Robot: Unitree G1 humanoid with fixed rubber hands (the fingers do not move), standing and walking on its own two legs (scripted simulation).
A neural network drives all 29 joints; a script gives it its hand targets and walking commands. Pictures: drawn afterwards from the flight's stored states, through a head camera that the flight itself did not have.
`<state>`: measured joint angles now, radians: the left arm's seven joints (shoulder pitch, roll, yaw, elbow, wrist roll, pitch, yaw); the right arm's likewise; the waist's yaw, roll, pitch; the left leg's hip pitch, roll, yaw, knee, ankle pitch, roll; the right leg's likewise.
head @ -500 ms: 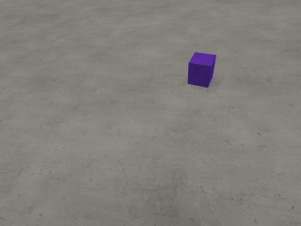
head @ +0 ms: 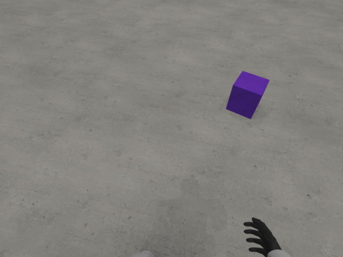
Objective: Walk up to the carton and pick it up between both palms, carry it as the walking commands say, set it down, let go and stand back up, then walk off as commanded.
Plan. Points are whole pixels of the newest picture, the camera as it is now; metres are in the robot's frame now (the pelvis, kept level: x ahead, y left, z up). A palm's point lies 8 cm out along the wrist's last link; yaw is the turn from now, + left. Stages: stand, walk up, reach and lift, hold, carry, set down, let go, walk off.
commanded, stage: walk up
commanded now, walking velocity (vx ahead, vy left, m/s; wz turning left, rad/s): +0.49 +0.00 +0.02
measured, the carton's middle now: (246, 95) +1.34 -0.45 -0.63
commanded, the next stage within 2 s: none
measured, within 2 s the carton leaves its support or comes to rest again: neither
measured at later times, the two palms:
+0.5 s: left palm (133, 158) +0.41 +0.18 -0.10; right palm (290, 227) +0.26 -0.29 -0.14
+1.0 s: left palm (117, 146) +0.47 +0.25 -0.13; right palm (249, 111) +0.64 -0.22 -0.09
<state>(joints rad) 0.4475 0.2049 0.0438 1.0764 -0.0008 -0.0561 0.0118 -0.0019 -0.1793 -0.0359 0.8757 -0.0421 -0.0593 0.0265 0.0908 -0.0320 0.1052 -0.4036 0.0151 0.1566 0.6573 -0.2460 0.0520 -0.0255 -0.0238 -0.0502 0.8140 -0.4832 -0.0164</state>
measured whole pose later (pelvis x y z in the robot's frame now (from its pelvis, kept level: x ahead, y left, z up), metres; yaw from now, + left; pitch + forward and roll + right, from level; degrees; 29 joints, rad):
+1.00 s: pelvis +0.50 +0.01 +0.01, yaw +1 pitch -1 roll -1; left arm 0.33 0.22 0.07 1.01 0.01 0.00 -0.03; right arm 0.11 -0.18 -0.04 0.91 -0.04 -0.07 -0.02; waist 0.08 -0.02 0.08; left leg -0.26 0.11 0.20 0.61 -0.28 0.01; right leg -0.38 -0.06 -0.03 1.19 -0.39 -0.01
